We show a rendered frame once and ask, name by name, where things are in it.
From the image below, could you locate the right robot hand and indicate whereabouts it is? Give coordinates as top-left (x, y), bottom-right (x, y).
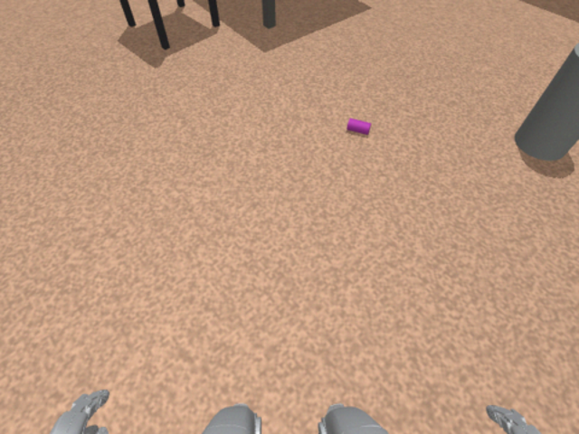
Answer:
top-left (486, 405), bottom-right (541, 434)

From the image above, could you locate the left robot hand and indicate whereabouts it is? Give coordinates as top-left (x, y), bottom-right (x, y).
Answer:
top-left (50, 390), bottom-right (109, 434)

